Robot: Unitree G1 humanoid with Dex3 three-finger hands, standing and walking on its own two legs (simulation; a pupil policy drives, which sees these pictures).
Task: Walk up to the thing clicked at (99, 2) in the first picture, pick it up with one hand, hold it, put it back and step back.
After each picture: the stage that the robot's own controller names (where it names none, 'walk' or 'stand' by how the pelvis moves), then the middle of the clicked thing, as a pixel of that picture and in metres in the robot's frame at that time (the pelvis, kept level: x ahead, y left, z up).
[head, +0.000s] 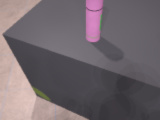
stand; (93, 16) +0.65 +0.00 +0.07
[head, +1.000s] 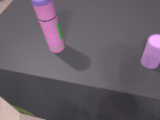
walk; (50, 25) +0.55 +0.19 +0.09
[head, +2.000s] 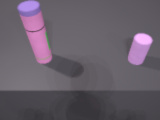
stand; (37, 35) +0.50 +0.22 +0.09
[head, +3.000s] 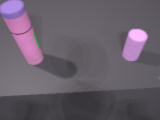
stand; (25, 37) +0.47 +0.24 +0.08
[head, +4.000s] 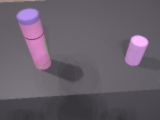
stand; (36, 42) +0.48 +0.22 +0.07
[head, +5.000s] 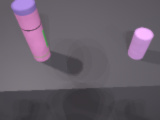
stand; (34, 34) +0.49 +0.22 +0.08
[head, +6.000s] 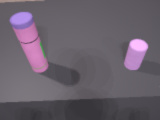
stand; (32, 46) +0.47 +0.24 +0.07
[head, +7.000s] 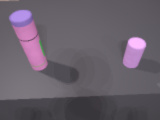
stand; (31, 44) +0.48 +0.24 +0.07
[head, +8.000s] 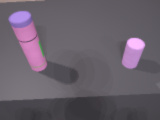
stand; (31, 44) +0.48 +0.24 +0.07
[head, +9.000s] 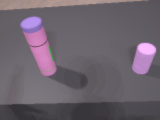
rise first; (41, 49) +0.46 +0.23 +0.07
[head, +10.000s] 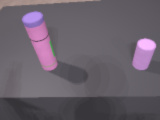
go down; (42, 44) +0.48 +0.23 +0.08
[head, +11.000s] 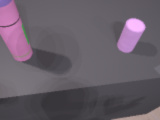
go down; (11, 29) +0.48 +0.22 +0.10
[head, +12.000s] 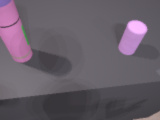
go down; (11, 30) +0.47 +0.22 +0.11
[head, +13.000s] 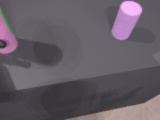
close in; out of the picture +0.48 +0.24 +0.14
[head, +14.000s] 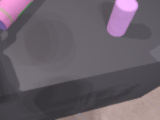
close; out of the picture +0.64 +0.17 +0.06
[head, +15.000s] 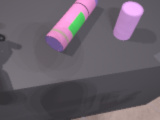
lift; (73, 19) +0.55 +0.02 +0.05
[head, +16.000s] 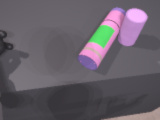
lift; (104, 36) +0.49 -0.07 +0.05
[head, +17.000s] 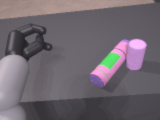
lift; (112, 61) +0.49 -0.07 +0.01
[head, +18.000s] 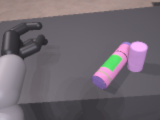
close; (114, 63) +0.49 -0.08 +0.00
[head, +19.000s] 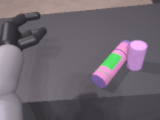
close; (114, 62) +0.49 -0.08 +0.00
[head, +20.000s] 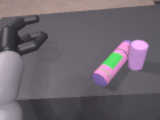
close; (115, 61) +0.50 -0.08 +0.00
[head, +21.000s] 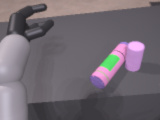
hold; (112, 63) +0.50 -0.07 +0.00
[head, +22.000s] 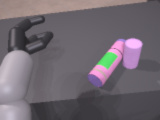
stand; (110, 61) +0.50 -0.07 +0.00
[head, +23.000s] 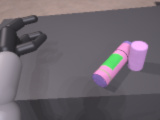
close; (115, 62) +0.50 -0.08 +0.00
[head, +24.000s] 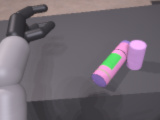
stand; (114, 62) +0.50 -0.08 +0.00
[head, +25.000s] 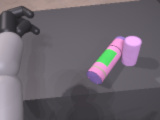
crouch; (109, 58) +0.50 -0.07 +0.00
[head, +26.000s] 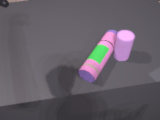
lower; (101, 54) +0.49 -0.07 +0.00
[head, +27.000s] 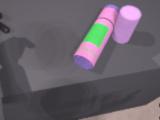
lower; (98, 35) +0.48 -0.07 +0.04
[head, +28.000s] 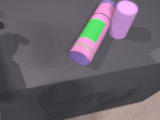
lower; (95, 30) +0.49 -0.07 +0.05
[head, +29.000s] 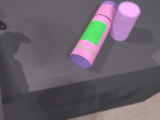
lower; (96, 32) +0.48 -0.07 +0.05
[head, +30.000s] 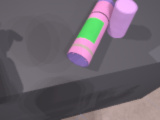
lower; (93, 30) +0.49 -0.07 +0.05
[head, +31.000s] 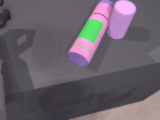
open; (93, 31) +0.49 -0.07 +0.05
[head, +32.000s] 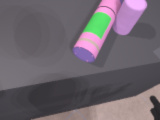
sink last; (99, 25) +0.49 -0.08 +0.05
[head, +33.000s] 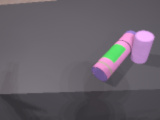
sink last; (117, 54) +0.49 -0.06 +0.03
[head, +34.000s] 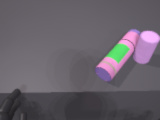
stand; (120, 53) +0.48 -0.08 +0.01
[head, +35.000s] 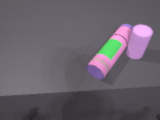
stand; (112, 49) +0.48 -0.07 +0.04
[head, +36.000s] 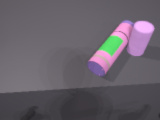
stand; (113, 46) +0.48 -0.07 +0.05
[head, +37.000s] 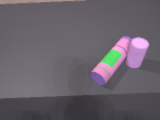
stand; (113, 59) +0.49 -0.08 -0.02
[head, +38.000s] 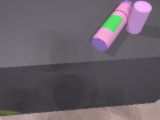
walk; (114, 24) +0.58 -0.10 +0.00
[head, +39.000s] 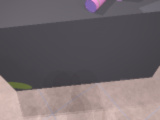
walk; out of the picture +0.86 -0.03 +0.00
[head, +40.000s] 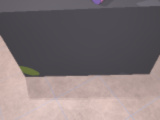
stand; out of the picture +1.04 -0.08 +0.00
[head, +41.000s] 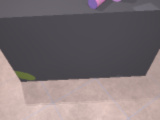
stand; out of the picture +1.02 -0.08 -0.02
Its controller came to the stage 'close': yes
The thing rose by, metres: 0.00
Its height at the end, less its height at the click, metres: -0.09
